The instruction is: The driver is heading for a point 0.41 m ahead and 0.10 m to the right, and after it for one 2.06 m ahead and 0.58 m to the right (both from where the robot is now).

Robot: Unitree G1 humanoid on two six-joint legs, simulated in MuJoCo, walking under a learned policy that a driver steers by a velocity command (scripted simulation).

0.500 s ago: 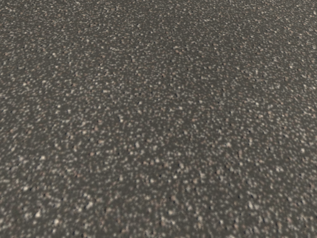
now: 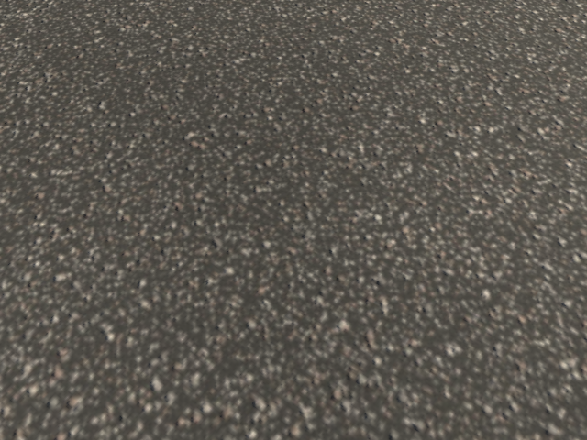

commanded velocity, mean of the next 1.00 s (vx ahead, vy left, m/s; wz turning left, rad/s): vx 0.18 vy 0.00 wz -0.55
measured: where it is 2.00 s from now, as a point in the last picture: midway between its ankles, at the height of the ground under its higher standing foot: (422, 339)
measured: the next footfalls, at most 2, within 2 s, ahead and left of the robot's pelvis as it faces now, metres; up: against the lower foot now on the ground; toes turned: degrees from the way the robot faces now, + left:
left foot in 0.34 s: +0.39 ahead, +0.11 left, +0.00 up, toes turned -16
right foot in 0.78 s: +0.24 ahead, -0.11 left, +0.00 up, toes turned -30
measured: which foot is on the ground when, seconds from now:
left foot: up 0.00-0.32, down 0.34-0.78, up 0.80-1.00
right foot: down 0.00-0.34, up 0.36-0.76, down 0.78-1.00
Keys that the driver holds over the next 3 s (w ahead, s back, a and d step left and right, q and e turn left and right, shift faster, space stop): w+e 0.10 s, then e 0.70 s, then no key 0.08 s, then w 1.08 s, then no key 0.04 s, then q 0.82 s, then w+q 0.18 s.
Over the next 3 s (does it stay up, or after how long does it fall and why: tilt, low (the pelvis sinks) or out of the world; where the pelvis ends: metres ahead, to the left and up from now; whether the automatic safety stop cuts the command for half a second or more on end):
stays up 0.79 -0.38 0.02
